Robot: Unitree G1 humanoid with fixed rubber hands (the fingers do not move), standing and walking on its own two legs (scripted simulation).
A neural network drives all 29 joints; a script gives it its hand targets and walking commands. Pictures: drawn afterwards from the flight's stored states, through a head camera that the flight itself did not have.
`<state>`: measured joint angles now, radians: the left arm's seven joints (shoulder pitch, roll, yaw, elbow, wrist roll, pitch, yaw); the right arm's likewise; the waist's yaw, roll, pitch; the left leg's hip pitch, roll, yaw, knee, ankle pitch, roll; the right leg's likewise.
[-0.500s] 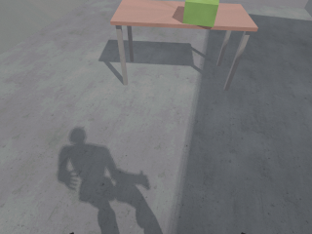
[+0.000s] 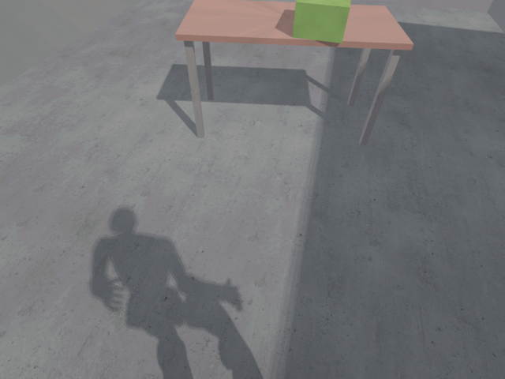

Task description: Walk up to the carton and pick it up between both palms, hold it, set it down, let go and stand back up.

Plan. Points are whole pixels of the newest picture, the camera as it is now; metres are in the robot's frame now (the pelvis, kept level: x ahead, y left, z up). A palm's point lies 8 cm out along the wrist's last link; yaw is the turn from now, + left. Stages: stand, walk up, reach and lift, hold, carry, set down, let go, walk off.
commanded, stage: stand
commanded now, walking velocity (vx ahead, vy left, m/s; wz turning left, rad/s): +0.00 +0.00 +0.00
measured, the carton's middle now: (322, 12) +1.70 -0.34 -0.04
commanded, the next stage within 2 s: walk up in 0.22 s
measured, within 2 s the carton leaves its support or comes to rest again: neither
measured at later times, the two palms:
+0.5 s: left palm out of the picture +0.07 +0.25 -0.11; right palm out of the picture +0.06 -0.26 -0.11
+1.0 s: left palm out of the picture +0.16 +0.16 -0.11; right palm (459, 335) +0.23 -0.37 -0.11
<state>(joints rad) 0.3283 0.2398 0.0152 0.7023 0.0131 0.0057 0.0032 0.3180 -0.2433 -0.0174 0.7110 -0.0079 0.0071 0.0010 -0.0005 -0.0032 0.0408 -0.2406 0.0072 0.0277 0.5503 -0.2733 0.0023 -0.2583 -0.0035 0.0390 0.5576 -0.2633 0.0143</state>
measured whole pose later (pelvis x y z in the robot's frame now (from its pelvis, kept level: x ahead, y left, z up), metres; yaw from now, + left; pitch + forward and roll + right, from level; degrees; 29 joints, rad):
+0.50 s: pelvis +0.01 +0.00 +0.00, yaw -3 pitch -1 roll +1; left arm 0.38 0.25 0.04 0.72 0.04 0.01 -0.03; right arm 0.36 -0.24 -0.04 0.72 -0.05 -0.02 0.01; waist 0.01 -0.02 0.01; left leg -0.23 0.01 0.06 0.58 -0.41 0.04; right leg -0.33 0.01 0.05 0.72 -0.48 -0.02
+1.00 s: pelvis +0.16 -0.10 +0.00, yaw -6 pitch -3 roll -1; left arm 0.51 0.23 0.04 0.79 0.05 -0.05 -0.01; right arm 0.32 -0.30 -0.05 0.70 -0.04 0.00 0.06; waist 0.05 0.07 0.02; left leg -0.60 0.09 0.04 1.08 -0.27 -0.01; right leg -0.18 0.01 -0.05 0.52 -0.30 -0.04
